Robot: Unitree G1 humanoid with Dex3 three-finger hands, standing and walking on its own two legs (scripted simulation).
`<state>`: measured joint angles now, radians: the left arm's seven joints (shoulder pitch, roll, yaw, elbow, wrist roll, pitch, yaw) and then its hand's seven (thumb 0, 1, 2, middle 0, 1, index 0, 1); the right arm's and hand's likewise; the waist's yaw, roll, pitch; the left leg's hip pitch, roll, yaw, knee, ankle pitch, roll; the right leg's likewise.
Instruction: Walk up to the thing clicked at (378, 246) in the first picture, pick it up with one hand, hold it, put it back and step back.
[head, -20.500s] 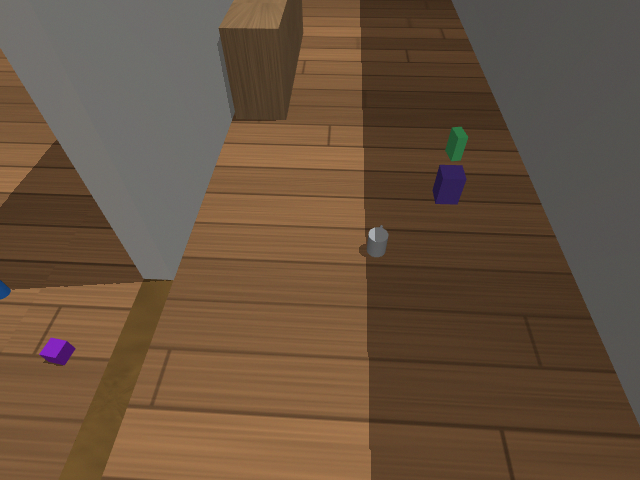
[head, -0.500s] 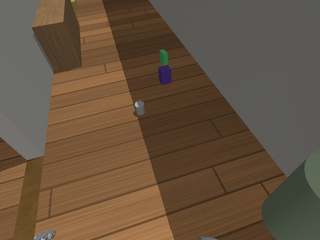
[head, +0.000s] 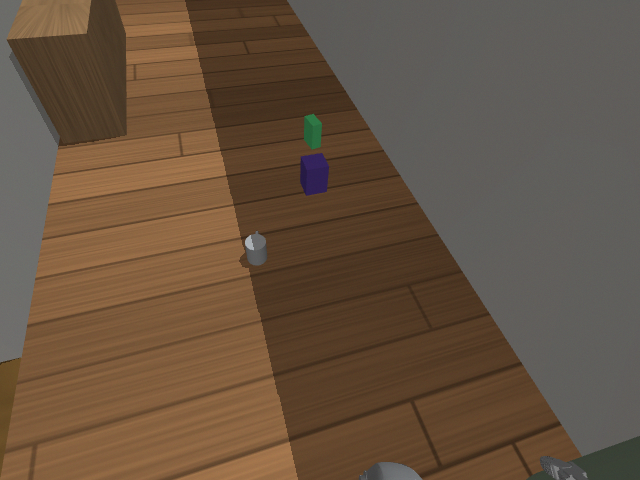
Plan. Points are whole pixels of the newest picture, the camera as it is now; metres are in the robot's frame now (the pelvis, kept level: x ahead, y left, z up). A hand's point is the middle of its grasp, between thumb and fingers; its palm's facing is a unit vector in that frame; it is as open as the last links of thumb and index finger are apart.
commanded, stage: walk up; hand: left
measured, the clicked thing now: (256, 246) +0.99 +0.23 -0.72
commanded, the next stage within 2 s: none
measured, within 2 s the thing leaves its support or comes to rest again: neither
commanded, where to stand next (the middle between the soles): +0.59 -0.01 m, yaw +1 degrees
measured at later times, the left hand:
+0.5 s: hand (159, 402) +0.24 +0.24 -0.12, palm faces +0.02 -0.91 -0.41, open 7.4 cm
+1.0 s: hand (187, 286) +0.44 +0.25 -0.13, palm faces -0.05 -0.92 -0.40, open 7.4 cm
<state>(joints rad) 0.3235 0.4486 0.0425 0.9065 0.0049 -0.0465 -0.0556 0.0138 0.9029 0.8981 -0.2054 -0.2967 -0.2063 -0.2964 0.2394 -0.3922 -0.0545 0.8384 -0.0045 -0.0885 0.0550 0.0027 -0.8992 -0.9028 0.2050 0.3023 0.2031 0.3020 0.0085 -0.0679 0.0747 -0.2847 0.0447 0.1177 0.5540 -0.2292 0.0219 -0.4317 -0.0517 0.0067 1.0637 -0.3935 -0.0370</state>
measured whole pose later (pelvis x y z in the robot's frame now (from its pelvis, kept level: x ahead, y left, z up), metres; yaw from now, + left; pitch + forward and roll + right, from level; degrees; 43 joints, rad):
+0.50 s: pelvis +0.20 -0.05 +0.01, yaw +2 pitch -2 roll +0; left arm 0.34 0.42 0.05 0.84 0.01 -0.09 -0.05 0.01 0.90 0.90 -0.21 -0.30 -0.21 -0.30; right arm 0.24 -0.42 -0.05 0.88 -0.01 -0.04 0.08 0.01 -0.90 -0.90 0.20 0.30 0.20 0.30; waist 0.04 0.05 0.07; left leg -0.50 0.07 0.02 0.79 -0.27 0.01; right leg -0.18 -0.04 -0.12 0.51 -0.30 -0.02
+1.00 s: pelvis +0.38 -0.04 +0.00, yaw +1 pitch -2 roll +1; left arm 0.31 0.43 0.06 0.90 0.02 -0.06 -0.07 0.01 0.90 0.90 -0.21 -0.30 -0.21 -0.30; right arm 0.34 -0.44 -0.06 0.85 -0.01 -0.05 0.06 0.01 -0.90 -0.90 0.21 0.30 0.20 0.30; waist -0.03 0.00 0.06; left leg -0.18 0.05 0.10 0.58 -0.35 0.01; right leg -0.41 -0.08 -0.04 0.63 -0.22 -0.02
